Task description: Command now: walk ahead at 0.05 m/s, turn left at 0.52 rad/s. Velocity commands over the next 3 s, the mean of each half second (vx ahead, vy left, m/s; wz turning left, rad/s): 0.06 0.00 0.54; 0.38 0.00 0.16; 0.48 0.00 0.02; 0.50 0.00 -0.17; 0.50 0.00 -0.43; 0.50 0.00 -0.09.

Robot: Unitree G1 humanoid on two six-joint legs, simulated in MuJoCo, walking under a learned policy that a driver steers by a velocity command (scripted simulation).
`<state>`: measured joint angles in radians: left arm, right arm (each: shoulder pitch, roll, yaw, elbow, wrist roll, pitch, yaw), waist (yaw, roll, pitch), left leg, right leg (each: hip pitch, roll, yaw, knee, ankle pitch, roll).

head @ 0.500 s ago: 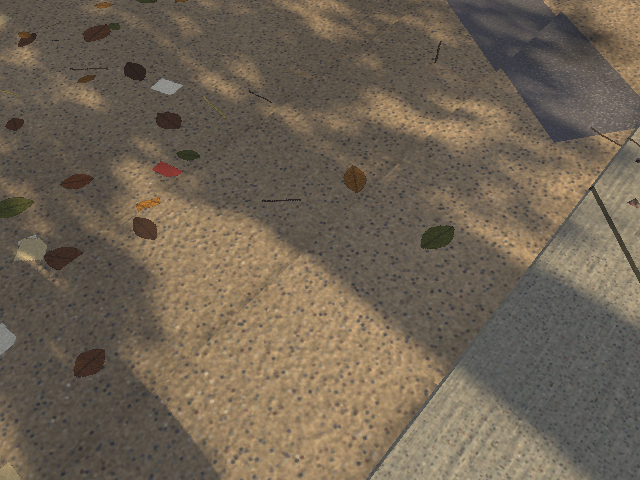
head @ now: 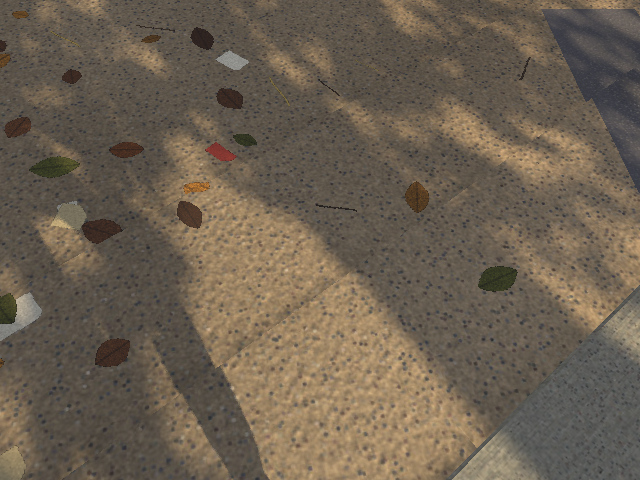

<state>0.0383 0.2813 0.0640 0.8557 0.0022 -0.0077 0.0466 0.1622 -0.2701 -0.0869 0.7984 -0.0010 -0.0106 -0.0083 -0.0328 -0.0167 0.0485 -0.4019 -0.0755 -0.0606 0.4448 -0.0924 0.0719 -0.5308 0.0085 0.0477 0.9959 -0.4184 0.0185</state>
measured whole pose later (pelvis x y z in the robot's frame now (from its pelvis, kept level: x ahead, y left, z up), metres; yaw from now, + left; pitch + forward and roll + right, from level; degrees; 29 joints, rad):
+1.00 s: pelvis +0.18 +0.03 -0.01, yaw +20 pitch +3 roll +2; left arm 0.04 0.29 0.05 0.76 -0.02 -0.09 -0.07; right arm 0.44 -0.28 -0.07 0.82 0.02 -0.07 -0.01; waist -0.07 -0.06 0.01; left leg 0.12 -0.04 0.01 0.24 -0.40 0.02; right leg -0.62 -0.07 0.03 0.49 0.18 -0.02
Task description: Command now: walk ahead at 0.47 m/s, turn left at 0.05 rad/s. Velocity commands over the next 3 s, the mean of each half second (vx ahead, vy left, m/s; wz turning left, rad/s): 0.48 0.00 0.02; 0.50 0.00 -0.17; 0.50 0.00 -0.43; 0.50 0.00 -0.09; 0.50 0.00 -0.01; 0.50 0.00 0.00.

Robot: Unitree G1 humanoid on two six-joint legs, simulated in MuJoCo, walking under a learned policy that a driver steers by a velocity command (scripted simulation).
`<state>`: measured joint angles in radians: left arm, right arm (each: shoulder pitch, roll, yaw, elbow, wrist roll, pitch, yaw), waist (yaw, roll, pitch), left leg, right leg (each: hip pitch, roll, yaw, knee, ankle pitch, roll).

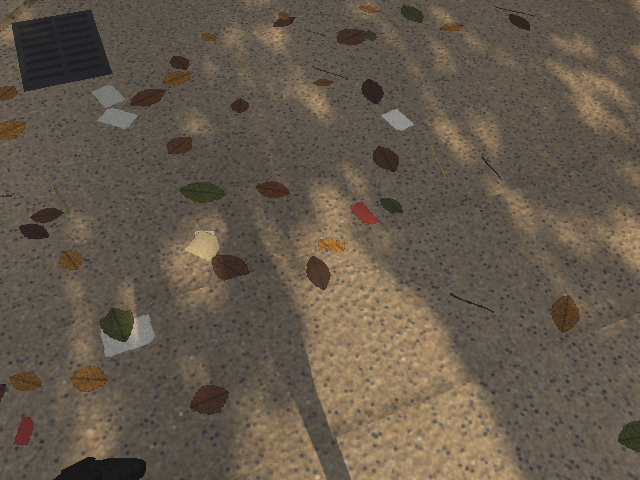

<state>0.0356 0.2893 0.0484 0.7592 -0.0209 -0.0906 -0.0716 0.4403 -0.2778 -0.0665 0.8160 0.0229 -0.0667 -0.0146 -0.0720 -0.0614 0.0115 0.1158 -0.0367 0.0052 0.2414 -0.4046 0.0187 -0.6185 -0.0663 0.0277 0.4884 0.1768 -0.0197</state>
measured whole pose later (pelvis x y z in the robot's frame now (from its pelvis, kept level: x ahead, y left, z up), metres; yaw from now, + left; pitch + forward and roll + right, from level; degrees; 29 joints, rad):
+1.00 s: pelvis +0.62 -0.02 -0.03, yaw -8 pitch +0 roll +3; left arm 0.12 0.28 0.07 0.79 -0.02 -0.07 -0.03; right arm 0.31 -0.25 -0.07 0.88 0.00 -0.13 0.01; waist -0.07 -0.04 0.05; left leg 0.01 -0.06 0.16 0.24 -0.05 0.04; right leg -0.63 -0.09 0.05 0.67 0.15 -0.04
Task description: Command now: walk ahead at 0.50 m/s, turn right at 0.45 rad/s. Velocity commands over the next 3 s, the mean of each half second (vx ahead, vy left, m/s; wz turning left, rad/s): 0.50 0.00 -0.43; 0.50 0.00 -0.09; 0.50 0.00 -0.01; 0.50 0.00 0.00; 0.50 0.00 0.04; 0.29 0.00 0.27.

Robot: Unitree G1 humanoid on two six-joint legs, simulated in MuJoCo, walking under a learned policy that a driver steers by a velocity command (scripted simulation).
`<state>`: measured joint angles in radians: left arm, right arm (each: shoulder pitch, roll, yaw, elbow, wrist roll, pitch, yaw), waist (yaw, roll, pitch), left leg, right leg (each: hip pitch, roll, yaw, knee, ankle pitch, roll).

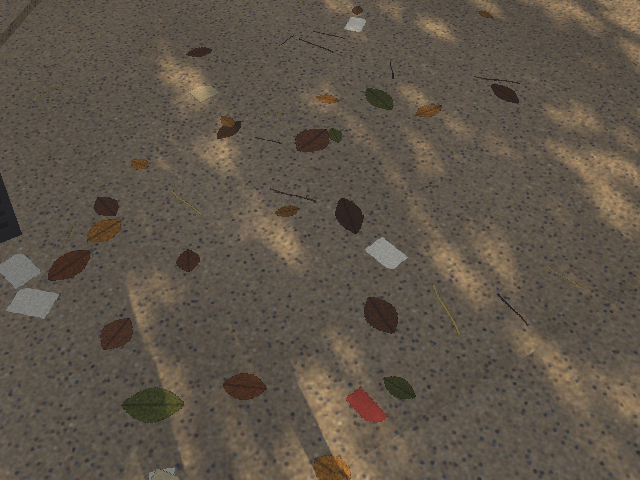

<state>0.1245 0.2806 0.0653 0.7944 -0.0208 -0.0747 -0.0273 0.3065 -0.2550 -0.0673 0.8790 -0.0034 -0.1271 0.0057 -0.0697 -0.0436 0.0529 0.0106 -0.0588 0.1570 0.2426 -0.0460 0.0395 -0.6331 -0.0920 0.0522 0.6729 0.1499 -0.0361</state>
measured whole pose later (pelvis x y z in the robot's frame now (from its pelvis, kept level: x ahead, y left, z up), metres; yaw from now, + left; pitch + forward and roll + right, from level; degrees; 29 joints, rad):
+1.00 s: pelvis +0.57 -0.03 -0.06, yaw -14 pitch +4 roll +0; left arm 0.12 0.25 0.04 0.66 -0.01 -0.07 -0.01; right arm 0.42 -0.23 -0.03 0.87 0.01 -0.07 0.00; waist -0.07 -0.03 -0.02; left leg -0.06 -0.05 -0.02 0.27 -0.27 0.05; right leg -0.75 -0.09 0.03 0.78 0.03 0.01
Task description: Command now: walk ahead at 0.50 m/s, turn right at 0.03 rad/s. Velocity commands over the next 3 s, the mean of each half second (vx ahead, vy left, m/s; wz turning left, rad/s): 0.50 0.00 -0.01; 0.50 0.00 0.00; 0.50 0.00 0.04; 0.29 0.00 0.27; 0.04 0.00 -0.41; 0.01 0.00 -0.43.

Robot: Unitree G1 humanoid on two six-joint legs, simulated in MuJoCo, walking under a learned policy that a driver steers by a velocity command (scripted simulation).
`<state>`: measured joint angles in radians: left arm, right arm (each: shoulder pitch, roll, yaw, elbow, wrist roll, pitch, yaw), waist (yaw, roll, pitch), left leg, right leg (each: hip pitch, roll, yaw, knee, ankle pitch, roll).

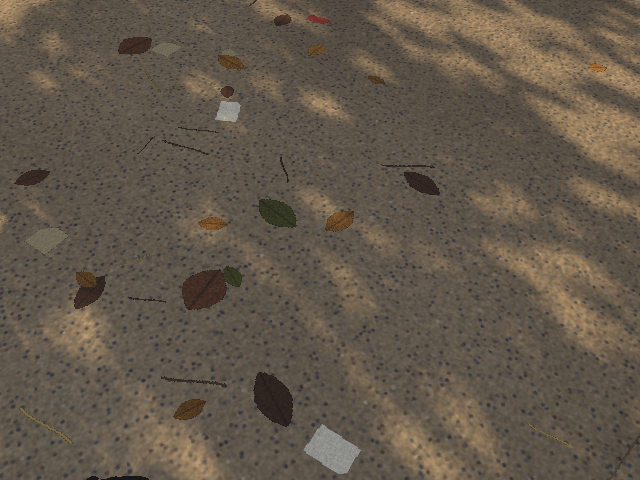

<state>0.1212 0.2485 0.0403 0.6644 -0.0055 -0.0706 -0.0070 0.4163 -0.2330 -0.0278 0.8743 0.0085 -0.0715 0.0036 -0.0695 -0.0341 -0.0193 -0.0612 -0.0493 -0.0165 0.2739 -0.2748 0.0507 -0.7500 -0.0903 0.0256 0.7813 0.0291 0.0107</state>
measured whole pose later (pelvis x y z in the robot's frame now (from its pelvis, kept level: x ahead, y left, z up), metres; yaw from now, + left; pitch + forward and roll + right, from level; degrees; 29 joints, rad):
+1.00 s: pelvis +0.54 +0.02 +0.00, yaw +0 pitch +2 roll +1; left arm 0.13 0.28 0.06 0.80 -0.01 -0.06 0.00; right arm 0.35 -0.26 -0.05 0.87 0.00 -0.08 0.01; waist -0.06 -0.04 0.01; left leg -0.08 -0.05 0.04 0.23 -0.18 0.05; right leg -0.68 -0.12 0.04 0.77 -0.02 0.01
